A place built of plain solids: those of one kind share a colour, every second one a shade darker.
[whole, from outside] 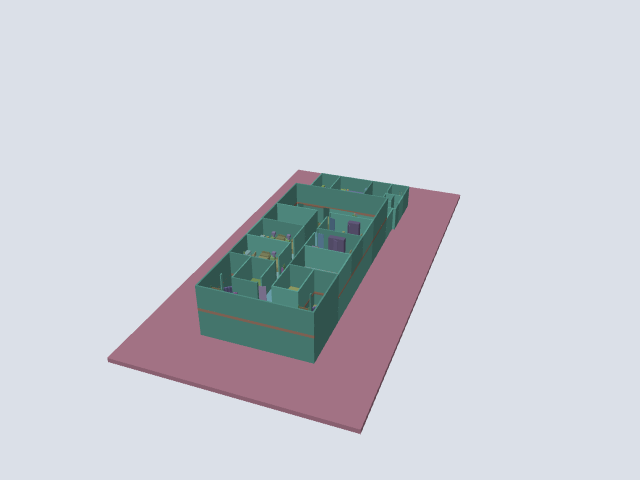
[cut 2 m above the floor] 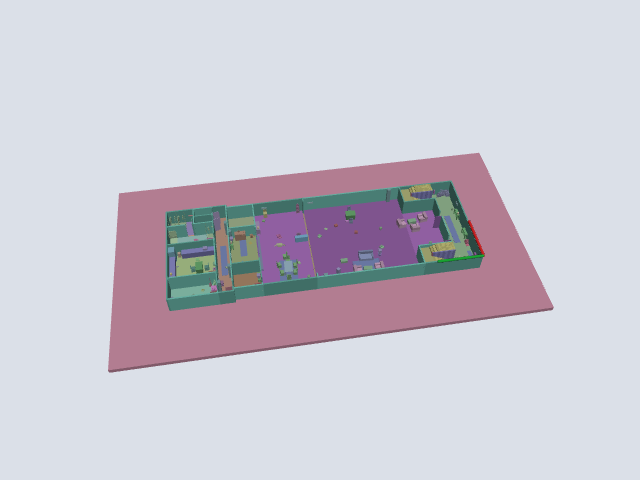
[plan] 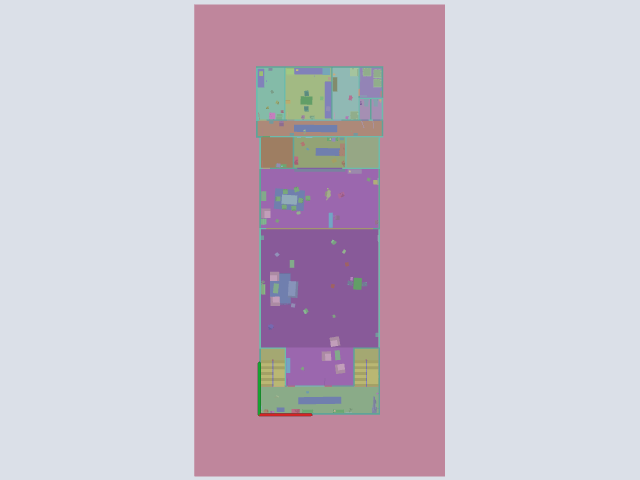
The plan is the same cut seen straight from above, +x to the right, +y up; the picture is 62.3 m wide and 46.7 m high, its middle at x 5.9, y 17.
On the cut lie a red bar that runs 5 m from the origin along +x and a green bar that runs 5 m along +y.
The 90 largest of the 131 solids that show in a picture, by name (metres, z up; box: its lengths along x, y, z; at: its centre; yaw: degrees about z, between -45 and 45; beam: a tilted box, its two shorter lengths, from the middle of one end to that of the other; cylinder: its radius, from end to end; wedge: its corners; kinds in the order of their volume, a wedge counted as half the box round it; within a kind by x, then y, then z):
{
 "under_1": {"box": [24.39, 45.91, 0.5], "at": [5.87, 16.95, -0.33]},
 "wall_1": {"box": [0.16, 1.47, 3.12], "at": [-0.24, 27.86, 1.26]},
 "wall_2": {"box": [0.16, 5.03, 3.12], "at": [-0.24, 31.23, 1.26]},
 "wall_3": {"box": [0.16, 6.26, 5.94], "at": [0.08, 3.29, 2.67]},
 "wall_4": {"box": [0.16, 3.74, 2.52], "at": [0.08, 8.42, 4.38]},
 "wall_5": {"box": [0.16, 11.49, 3.12], "at": [0.08, 12.29, 1.26]},
 "wall_6": {"box": [0.16, 3.74, 2.52], "at": [0.08, 12.29, 4.38]},
 "wall_7": {"box": [0.16, 3.74, 2.52], "at": [0.08, 16.17, 4.38]},
 "wall_8": {"box": [0.16, 5.73, 5.94], "at": [0.08, 21.04, 2.67]},
 "wall_9": {"box": [0.16, 2.93, 3.12], "at": [0.08, 25.5, 1.26]},
 "wall_10": {"box": [2.6, 0.13, 3.12], "at": [1.3, 6.49, 1.26]},
 "wall_11": {"box": [2.66, 0.13, 3.12], "at": [2.36, 23.96, 1.26]},
 "wall_12": {"box": [0.13, 5.03, 3.12], "at": [2.47, 31.23, 1.26]},
 "wall_13": {"box": [0.13, 3.88, 2.52], "at": [2.54, 4.48, 4.38]},
 "wall_14": {"box": [0.13, 3.58, 3.12], "at": [2.54, 4.63, 1.26]},
 "wall_15": {"box": [5.15, 0.13, 2.52], "at": [2.57, 6.49, 4.38]},
 "wall_16": {"box": [5.15, 0.13, 2.52], "at": [2.57, 10.36, 4.38]},
 "wall_17": {"box": [5.15, 0.13, 2.52], "at": [2.57, 14.23, 4.38]},
 "wall_18": {"box": [5.15, 0.13, 2.52], "at": [2.57, 18.11, 4.38]},
 "wall_19": {"box": [0.13, 2.96, 3.12], "at": [3.32, 25.51, 1.26]},
 "wall_20": {"box": [2.68, 0.13, 2.52], "at": [3.81, 2.48, 4.38]},
 "wall_21": {"box": [2.88, 0.13, 3.12], "at": [4.91, 2.77, 1.26]},
 "wall_22": {"box": [0.13, 3.01, 2.52], "at": [5.08, 4.92, 4.38]},
 "wall_23": {"box": [0.13, 2.87, 2.52], "at": [5.08, 8.86, 4.38]},
 "wall_24": {"box": [0.13, 2.88, 2.52], "at": [5.08, 12.73, 4.38]},
 "wall_25": {"box": [0.13, 3.74, 2.52], "at": [5.08, 16.17, 4.38]},
 "wall_26": {"box": [3.86, 0.13, 3.12], "at": [5.34, 28.66, 1.26]},
 "wall_27": {"box": [11.74, 0.16, 5.94], "at": [5.87, 0.08, 2.67]},
 "wall_28": {"box": [11.74, 0.16, 2.52], "at": [5.87, 23.98, 4.38]},
 "wall_29": {"box": [12.39, 0.16, 3.12], "at": [5.87, 33.83, 1.26]},
 "wall_30": {"box": [11.04, 0.13, 3.12], "at": [6.55, 27.05, 1.26]},
 "wall_31": {"box": [0.13, 3.88, 2.52], "at": [6.66, 4.48, 4.38]},
 "wall_32": {"box": [0.13, 3.74, 2.52], "at": [6.66, 8.42, 4.38]},
 "wall_33": {"box": [0.13, 2.88, 2.52], "at": [6.66, 11.86, 4.38]},
 "wall_34": {"box": [0.13, 2.87, 2.52], "at": [6.66, 15.73, 4.38]},
 "wall_35": {"box": [0.13, 5.03, 3.12], "at": [7.06, 31.23, 1.26]},
 "wall_36": {"box": [2.68, 0.13, 2.52], "at": [7.93, 2.48, 4.38]},
 "wall_37": {"box": [2.2, 0.13, 3.12], "at": [8.17, 2.77, 1.26]},
 "wall_38": {"box": [0.13, 2.96, 3.12], "at": [8.42, 25.51, 1.26]},
 "wall_39": {"box": [1.94, 0.13, 3.12], "at": [8.96, 28.66, 1.26]},
 "wall_40": {"box": [5.15, 0.13, 2.52], "at": [9.17, 6.49, 4.38]},
 "wall_41": {"box": [5.15, 0.13, 2.52], "at": [9.17, 10.36, 4.38]},
 "wall_42": {"box": [5.15, 0.13, 2.52], "at": [9.17, 14.23, 4.38]},
 "wall_43": {"box": [5.15, 0.13, 2.52], "at": [9.17, 18.11, 4.38]},
 "wall_44": {"box": [0.13, 3.88, 2.52], "at": [9.21, 4.48, 4.38]},
 "wall_45": {"box": [0.13, 3.58, 3.12], "at": [9.21, 4.63, 1.26]},
 "wall_46": {"box": [0.13, 2.0, 3.12], "at": [9.71, 29.72, 1.26]},
 "wall_47": {"box": [0.13, 2.03, 3.12], "at": [9.71, 32.73, 1.26]},
 "wall_48": {"box": [3.68, 0.13, 3.12], "at": [9.9, 23.96, 1.26]},
 "wall_49": {"box": [2.6, 0.13, 3.12], "at": [10.44, 6.49, 1.26]},
 "wall_50": {"box": [0.13, 2.0, 3.12], "at": [10.84, 29.72, 1.26]},
 "wall_51": {"box": [2.42, 0.13, 3.12], "at": [10.86, 30.79, 1.26]},
 "wall_52": {"box": [0.16, 6.26, 5.94], "at": [11.66, 3.29, 2.67]},
 "wall_53": {"box": [0.16, 3.74, 2.52], "at": [11.66, 8.42, 4.38]},
 "wall_54": {"box": [0.16, 11.49, 3.12], "at": [11.66, 12.29, 1.26]},
 "wall_55": {"box": [0.16, 3.74, 2.52], "at": [11.66, 12.29, 4.38]},
 "wall_56": {"box": [0.16, 3.74, 2.52], "at": [11.66, 16.17, 4.38]},
 "wall_57": {"box": [0.16, 5.73, 5.94], "at": [11.66, 21.04, 2.67]},
 "wall_58": {"box": [0.16, 2.93, 3.12], "at": [11.66, 25.5, 1.26]},
 "wall_59": {"box": [0.16, 1.47, 3.12], "at": [11.98, 27.86, 1.26]},
 "wall_60": {"box": [0.16, 2.0, 3.12], "at": [11.98, 29.72, 1.26]},
 "wall_61": {"box": [0.16, 2.9, 3.12], "at": [11.98, 32.3, 1.26]},
 "floor_body_1": {"box": [6.54, 3.71, 0.5], "at": [5.87, 4.7, -0.25]},
 "floor_body_2": {"box": [11.42, 11.49, 0.5], "at": [5.87, 12.29, -0.25]},
 "floor_body_3": {"box": [11.42, 5.73, 0.5], "at": [5.87, 21.04, -0.25]},
 "stair_1": {"box": [1.1, 0.58, 3.11], "at": [1.92, 3.0, 1.25]},
 "stair_2": {"box": [1.1, 1.73, 2.49], "at": [1.92, 3.57, 0.94]},
 "stair_3": {"box": [1.1, 1.73, 2.49], "at": [11.03, 3.57, 0.94]},
 "stair_4": {"box": [1.1, 2.01, 2.33], "at": [11.03, 3.72, 0.86]},
 "floor_lobby_1": {"box": [11.42, 2.55, 0.5], "at": [5.87, 1.44, -0.25]},
 "floor_platform_1": {"box": [4.97, 2.96, 0.79], "at": [5.87, 25.51, -0.1]},
 "floor_school_1": {"box": [4.46, 5.03, 0.5], "at": [4.76, 31.23, -0.25]},
 "stair_landing_1": {"box": [2.31, 1.12, 1.86], "at": [1.31, 5.86, 0.63]},
 "stair_landing_2": {"box": [2.31, 1.12, 1.86], "at": [10.43, 5.86, 0.63]},
 "floor_corr_1": {"box": [12.07, 1.47, 0.5], "at": [5.87, 27.86, -0.25]},
 "floor_drying_1": {"box": [2.57, 5.03, 0.5], "at": [1.12, 31.23, -0.25]},
 "floor_washroom_1": {"box": [2.52, 5.03, 0.5], "at": [8.38, 31.23, -0.25]},
 "floor_organ_1": {"box": [3.1, 2.96, 0.5], "at": [10.03, 25.51, -0.25]},
 "floor_vestry_1": {"box": [3.1, 2.96, 0.5], "at": [1.71, 25.51, -0.25]},
 "upper_floor_landing_1": {"box": [1.45, 15.76, 0.16], "at": [5.87, 10.29, 3.04]},
 "wardrobe_1": {"box": [1.75, 0.6, 2.0], "at": [8.97, 13.86, 4.12]},
 "wardrobe_2": {"box": [1.28, 0.6, 2.0], "at": [9.6, 17.73, 4.12]},
 "floor_showers_1": {"box": [2.13, 2.9, 0.5], "at": [10.84, 32.3, -0.25]},
 "floor_wc_1": {"box": [1.0, 2.0, 0.5], "at": [10.28, 29.72, -0.25]},
 "floor_wc_2": {"box": [1.0, 2.0, 0.5], "at": [11.4, 29.72, -0.25]},
 "counter_run_1": {"box": [0.61, 3.6, 0.78], "at": [6.68, 30.61, 0.49]},
 "upper_floor_wc_1": {"box": [2.42, 3.88, 0.16], "at": [3.81, 4.48, 3.04]},
 "fridge_1": {"box": [0.75, 0.7, 1.72], "at": [6.53, 33.39, 0.86]},
 "floor_gap_body_arch_1": {"box": [10.42, 0.13, 0.5], "at": [5.87, 18.11, -0.25]},
 "chest_drawers_1": {"box": [0.5, 1.24, 1.03], "at": [8.09, 25.77, 0.81]}
}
